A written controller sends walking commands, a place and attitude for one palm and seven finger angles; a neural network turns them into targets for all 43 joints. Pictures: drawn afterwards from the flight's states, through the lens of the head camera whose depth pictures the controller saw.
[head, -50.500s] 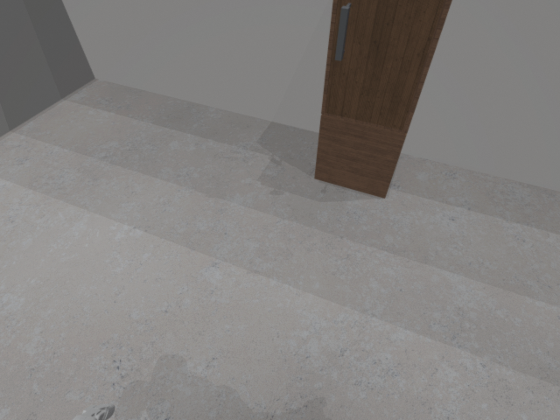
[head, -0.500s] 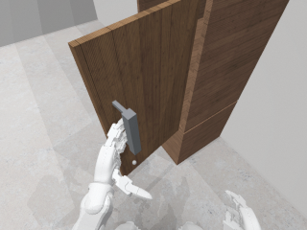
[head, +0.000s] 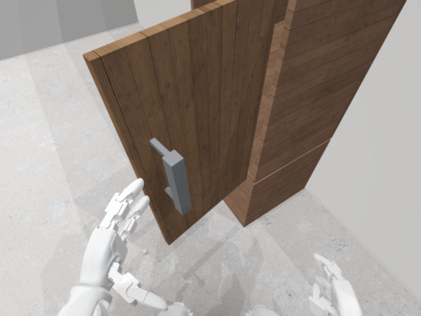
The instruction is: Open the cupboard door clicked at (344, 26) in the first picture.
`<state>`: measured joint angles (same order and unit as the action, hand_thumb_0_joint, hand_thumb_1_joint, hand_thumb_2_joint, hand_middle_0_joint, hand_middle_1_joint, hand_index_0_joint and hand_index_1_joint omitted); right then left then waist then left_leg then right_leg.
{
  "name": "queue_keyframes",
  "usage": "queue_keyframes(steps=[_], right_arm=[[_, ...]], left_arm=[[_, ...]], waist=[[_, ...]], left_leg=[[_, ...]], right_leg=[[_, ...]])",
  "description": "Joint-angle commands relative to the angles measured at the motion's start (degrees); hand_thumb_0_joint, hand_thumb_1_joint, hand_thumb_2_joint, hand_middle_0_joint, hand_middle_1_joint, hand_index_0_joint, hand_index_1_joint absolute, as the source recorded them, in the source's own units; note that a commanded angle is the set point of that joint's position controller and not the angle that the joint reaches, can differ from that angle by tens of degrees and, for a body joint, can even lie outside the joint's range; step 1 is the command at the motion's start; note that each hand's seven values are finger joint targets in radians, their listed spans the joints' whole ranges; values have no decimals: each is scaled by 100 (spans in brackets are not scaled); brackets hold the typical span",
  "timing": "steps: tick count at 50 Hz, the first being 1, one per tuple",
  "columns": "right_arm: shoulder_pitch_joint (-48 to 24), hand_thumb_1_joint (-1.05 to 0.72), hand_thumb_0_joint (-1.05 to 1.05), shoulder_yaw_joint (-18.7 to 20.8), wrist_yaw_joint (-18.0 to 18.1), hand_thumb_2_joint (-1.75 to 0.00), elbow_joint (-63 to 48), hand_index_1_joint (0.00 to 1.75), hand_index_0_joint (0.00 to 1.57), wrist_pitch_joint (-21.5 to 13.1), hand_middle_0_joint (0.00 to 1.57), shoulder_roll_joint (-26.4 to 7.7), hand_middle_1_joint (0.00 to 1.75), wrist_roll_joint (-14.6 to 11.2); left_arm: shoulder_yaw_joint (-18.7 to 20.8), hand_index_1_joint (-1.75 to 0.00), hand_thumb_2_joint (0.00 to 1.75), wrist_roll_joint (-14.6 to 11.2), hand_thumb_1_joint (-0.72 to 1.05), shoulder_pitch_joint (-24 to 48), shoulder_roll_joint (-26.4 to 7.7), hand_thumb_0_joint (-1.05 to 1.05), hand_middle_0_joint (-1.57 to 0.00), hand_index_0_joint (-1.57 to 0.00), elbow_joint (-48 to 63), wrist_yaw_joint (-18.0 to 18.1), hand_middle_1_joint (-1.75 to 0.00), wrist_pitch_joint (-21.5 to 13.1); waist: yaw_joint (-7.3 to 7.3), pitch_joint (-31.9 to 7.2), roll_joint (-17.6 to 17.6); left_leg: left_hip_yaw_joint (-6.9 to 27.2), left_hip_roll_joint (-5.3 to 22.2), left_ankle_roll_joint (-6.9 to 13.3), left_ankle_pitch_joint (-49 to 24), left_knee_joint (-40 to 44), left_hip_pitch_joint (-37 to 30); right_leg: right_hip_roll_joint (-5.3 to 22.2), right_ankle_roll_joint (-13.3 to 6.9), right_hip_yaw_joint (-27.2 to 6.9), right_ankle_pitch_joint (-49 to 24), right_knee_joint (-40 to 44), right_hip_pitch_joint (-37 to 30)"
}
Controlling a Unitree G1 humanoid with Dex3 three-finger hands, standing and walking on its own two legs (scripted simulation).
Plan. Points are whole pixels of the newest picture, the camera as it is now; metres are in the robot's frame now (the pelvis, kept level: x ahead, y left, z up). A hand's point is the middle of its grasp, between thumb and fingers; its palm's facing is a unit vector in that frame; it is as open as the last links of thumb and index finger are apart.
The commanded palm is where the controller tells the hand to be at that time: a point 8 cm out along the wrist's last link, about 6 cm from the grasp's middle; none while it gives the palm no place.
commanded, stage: slide the hand sideways off the handle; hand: left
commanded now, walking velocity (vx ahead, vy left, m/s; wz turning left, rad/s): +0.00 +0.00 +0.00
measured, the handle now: (171, 179) +0.35 +0.10 +0.08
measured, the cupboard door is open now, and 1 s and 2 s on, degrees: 100 100 100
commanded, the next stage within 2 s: draw the hand back to the body in 0.22 s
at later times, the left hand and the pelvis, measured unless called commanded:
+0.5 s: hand (116, 264) +0.19 +0.15 +0.09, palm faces -0.09 -0.99 -0.05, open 16.4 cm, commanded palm +0.17 +0.22 +0.10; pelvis -0.02 +0.01 +0.00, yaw +0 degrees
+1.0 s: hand (49, 251) +0.19 +0.22 +0.15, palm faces +0.20 -0.93 -0.31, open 15.2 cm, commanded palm +0.15 +0.27 +0.17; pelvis +0.00 +0.02 +0.04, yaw -1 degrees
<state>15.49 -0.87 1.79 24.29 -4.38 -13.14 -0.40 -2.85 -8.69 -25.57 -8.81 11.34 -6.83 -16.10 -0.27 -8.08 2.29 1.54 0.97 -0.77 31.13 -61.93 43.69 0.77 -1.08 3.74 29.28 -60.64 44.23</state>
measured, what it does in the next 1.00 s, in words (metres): stands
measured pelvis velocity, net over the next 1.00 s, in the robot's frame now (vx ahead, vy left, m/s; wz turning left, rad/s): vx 0.00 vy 0.02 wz -0.02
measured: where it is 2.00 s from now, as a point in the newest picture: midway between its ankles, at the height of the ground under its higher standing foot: outside the picture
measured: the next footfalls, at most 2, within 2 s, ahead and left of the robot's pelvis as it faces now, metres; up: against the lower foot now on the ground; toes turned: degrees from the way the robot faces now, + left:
none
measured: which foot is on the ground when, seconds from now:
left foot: down 0.00-1.00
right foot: down 0.00-1.00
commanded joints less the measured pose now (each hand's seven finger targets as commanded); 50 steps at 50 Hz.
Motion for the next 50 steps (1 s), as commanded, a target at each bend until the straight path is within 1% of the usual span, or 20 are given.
queue_keyframes(steps=[1,8,12,15,16,20,22,25,26,29,30,36,40,41,42,43,44,45,48,50], right_arm=[[-297,-90,0,284,92,-90,-940,30,20,-389,20,-558,30,-38],[-314,-90,0,323,148,-90,-954,30,20,-397,20,-575,30,-97],[-343,-90,0,280,181,-90,-996,30,20,-452,20,-599,30,-92],[-353,-90,0,283,198,-90,-992,30,20,-518,20,-628,30,-92],[-339,-90,0,269,191,-90,-1019,30,20,-529,20,-618,30,-91],[-313,-90,0,240,220,-90,-1077,30,20,-474,20,-610,30,-123],[-335,-90,0,205,232,-90,-1072,30,20,-460,20,-579,30,-168],[-377,-90,0,165,258,-90,-1064,30,20,-473,20,-602,30,-185],[-373,-90,0,155,265,-90,-1079,30,20,-488,20,-602,30,-203],[-367,-90,0,121,280,-90,-1047,30,20,-549,20,-613,30,-210],[-384,-90,0,131,287,-90,-1027,30,20,-560,20,-621,30,-219],[-384,-90,0,113,292,-90,-970,30,20,-674,20,-621,30,-249],[-418,-90,0,121,288,-90,-884,30,20,-745,20,-626,30,-278],[-433,-90,0,103,284,-90,-889,30,20,-775,20,-621,30,-287],[-343,-90,0,177,443,-90,-947,30,20,-703,20,-567,30,-164],[-307,-90,0,128,483,-90,-883,30,20,-670,20,-459,30,-126],[-262,-90,0,114,482,-90,-798,30,20,-621,20,-454,30,-132],[-302,-90,0,126,486,-90,-757,30,20,-589,20,-471,30,-120],[-368,-90,0,104,506,-90,-677,30,20,-542,20,-514,30,-85],[-452,-90,0,103,532,-90,-560,30,20,-549,20,-519,30,-64]], left_arm=[[521,-30,30,-254,-50,-3,-517,0,-15,-15,1378,-223,-30,-542],[748,-30,30,-468,-50,-384,-679,0,-15,-15,1426,-500,-30,-541],[564,-30,30,-514,-50,0,-576,0,-15,-15,1556,-548,-30,-540],[609,-30,30,-493,-50,9,-668,0,-15,-15,1613,-495,-30,-535],[494,-30,30,-457,-50,-24,-585,0,-15,-15,1618,-487,-30,-507],[967,-30,30,-440,-50,-99,-1061,0,-15,-15,1945,-319,-30,-267],[928,-30,30,-449,-50,-32,-934,0,-15,-15,1899,-265,-30,-107],[1003,-30,30,-540,-50,-139,-926,0,-15,-15,1845,-272,-30,99],[982,-30,30,-553,-50,-159,-912,0,-15,-15,1913,-307,-30,145],[1056,-30,30,-656,-50,-209,-963,0,-15,-15,2034,-409,-30,243],[1187,-30,30,-678,-50,-295,-1069,0,-15,-15,1963,-422,-30,276],[1406,-30,30,-820,-50,-302,-1197,0,-15,-15,2261,-587,-30,394],[1720,-30,36,-922,-36,-387,-1366,0,-16,-16,2395,-672,-30,478],[1639,-30,37,-944,-32,-368,-1309,0,-16,-16,2476,-714,-30,501],[1848,-30,39,29,-29,-159,-2174,0,-16,-16,3117,187,-30,668],[1614,-30,40,103,-26,-567,-1587,0,-16,-16,2830,580,-30,884],[1409,-30,42,273,-22,-706,-1376,0,-16,-16,2709,820,-30,1017],[1422,-30,43,355,-18,-703,-1386,0,-16,-16,2733,982,-30,1097],[1485,-30,48,552,-8,-514,-1521,0,-16,-16,2877,1277,-30,1152],[1643,-30,51,607,-1,-523,-1635,0,-17,-17,2695,1393,-30,1188]], waist=[[50,-1101,-318],[45,-975,-264],[144,-807,-191],[81,-909,-130],[97,-890,-101],[-46,-1014,-26],[17,-751,-53],[-4,-691,-168],[6,-629,-73],[-22,-601,-4],[-42,-571,-154],[-59,-463,21],[-141,-575,84],[-121,-544,211],[-377,-595,185],[-219,-221,114],[-183,-18,106],[-181,-4,-69],[-155,-18,134],[-185,127,43]], left_leg=[[-101,-236,134,-1683,613,-268],[-82,-232,124,-1499,578,-165],[-38,-225,139,-1224,531,-117],[7,-209,137,-1136,564,-153],[10,-213,136,-1088,606,-189],[17,-207,145,-1062,874,-346],[20,-196,142,-978,983,-419],[59,-182,148,-978,1151,-526],[39,-176,143,-946,1201,-588],[74,-170,133,-1020,1354,-758],[84,-163,144,-1119,1373,-754],[79,-148,134,-1396,1525,-1047],[93,-130,112,-1735,1631,-1259],[92,-133,100,-1746,1676,-1344],[-32,-23,116,-1667,1959,-1338],[-67,-44,103,-1407,2052,-1327],[-77,-17,107,-1381,2095,-1385],[-77,-7,135,-1443,2132,-1461],[-85,25,140,-1630,2346,-1865],[-123,34,156,-1674,2480,-2019]], right_leg=[[-105,17,-276,-2087,877,-1152],[-146,21,-244,-1753,875,-973],[-157,16,-229,-1257,895,-669],[-175,-18,-190,-1029,859,-620],[-172,-12,-157,-992,853,-567],[-200,-25,-131,-883,1012,-914],[-202,-2,-101,-826,1141,-874],[-216,6,-46,-799,1286,-1026],[-210,20,-45,-783,1338,-999],[-215,14,9,-890,1397,-1131],[-224,8,13,-980,1433,-1242],[-237,24,49,-1328,1560,-1390],[-254,9,92,-1677,1598,-1633],[-241,14,108,-1703,1615,-1632],[-120,-48,-281,-1573,1948,-1802],[-108,-50,-238,-1361,2107,-1735],[-100,-34,-202,-1303,2165,-1742],[-108,-30,-207,-1349,2311,-1847],[-69,-19,-181,-1483,2422,-2032],[-76,-12,-194,-1544,2627,-2189]])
